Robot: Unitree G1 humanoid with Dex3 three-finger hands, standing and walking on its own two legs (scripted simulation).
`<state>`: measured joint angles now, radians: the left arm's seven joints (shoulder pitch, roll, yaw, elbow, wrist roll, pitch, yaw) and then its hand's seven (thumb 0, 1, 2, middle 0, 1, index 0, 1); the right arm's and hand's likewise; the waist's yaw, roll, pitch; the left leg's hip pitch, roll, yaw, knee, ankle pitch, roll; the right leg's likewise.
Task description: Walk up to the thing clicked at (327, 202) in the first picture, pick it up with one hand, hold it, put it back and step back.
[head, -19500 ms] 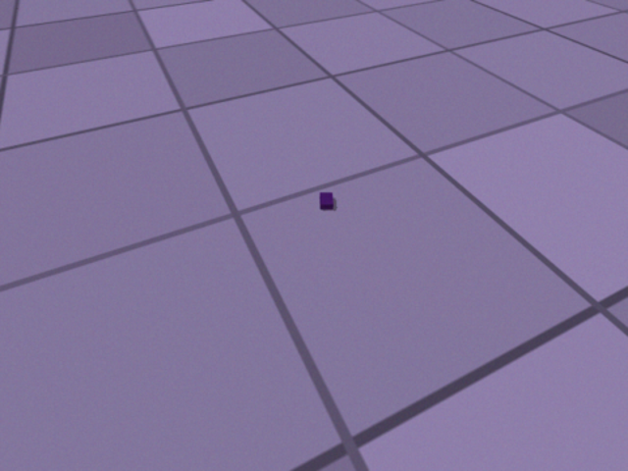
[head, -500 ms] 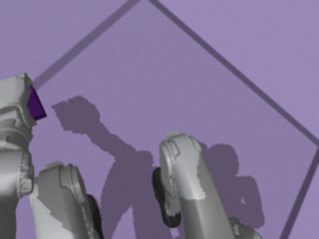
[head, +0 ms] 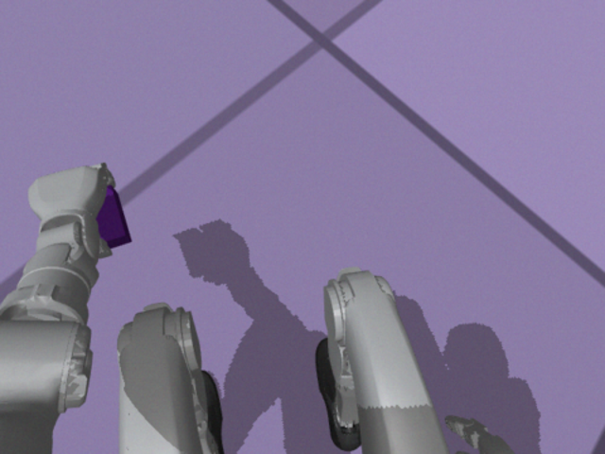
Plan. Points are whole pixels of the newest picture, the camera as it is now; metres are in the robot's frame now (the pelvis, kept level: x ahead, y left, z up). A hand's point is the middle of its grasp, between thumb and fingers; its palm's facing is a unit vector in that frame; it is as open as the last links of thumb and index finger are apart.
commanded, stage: lift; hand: left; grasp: from above
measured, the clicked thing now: (100, 219) +0.47 +0.24 -0.16
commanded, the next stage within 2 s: hold in 1.36 s
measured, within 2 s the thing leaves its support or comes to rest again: neither
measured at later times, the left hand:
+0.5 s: hand (12, 224) +0.40 +0.24 +0.04, palm faces -0.39 -0.11 -0.91, open 11.3 cm
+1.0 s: hand out of the picture +0.37 +0.23 +0.21, palm faces -0.42 -0.14 -0.90, open 11.3 cm
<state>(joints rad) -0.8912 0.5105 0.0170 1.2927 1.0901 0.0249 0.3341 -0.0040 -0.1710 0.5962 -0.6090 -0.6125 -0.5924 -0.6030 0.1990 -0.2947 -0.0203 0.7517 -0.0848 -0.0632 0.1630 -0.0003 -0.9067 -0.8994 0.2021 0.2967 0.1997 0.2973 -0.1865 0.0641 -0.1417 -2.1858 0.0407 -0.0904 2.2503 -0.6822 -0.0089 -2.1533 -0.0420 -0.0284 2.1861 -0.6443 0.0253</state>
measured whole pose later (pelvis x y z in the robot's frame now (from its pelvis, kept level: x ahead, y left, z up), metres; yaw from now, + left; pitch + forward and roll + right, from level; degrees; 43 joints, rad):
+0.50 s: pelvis +0.00 +0.00 +0.14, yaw +2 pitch +30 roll -3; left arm -0.58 0.41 -0.12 0.89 0.97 0.17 0.20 -0.01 -0.16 0.56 -0.63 -0.57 -0.61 -0.56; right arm 0.15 -0.25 -0.04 0.70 0.01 0.01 -0.01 0.00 -0.91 -0.90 0.20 0.30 0.20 0.30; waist -0.11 0.07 -0.20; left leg -1.71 0.05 -0.04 1.81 -0.62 -0.01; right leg -1.70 -0.05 -0.02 1.77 -0.59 0.02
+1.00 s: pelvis +0.05 +0.00 +0.30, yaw +3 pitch +16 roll -1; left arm -0.40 0.32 -0.22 0.87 0.92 0.24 0.20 -0.01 -0.16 0.57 -0.65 -0.51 -0.63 -0.52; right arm 0.22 -0.24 -0.02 0.76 0.04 -0.04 -0.08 0.00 -0.90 -0.90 0.20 0.30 0.20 0.30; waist -0.08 0.05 -0.14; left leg -0.96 0.06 0.00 1.17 -0.49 -0.02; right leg -0.96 -0.03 -0.03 1.14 -0.46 0.02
